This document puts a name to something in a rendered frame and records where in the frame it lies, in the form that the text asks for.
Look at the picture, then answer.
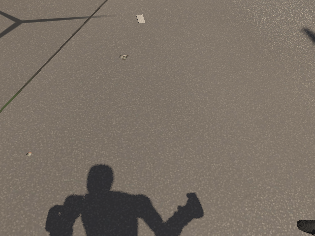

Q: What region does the robot right hand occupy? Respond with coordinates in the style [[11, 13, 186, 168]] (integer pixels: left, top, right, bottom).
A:
[[296, 219, 315, 236]]

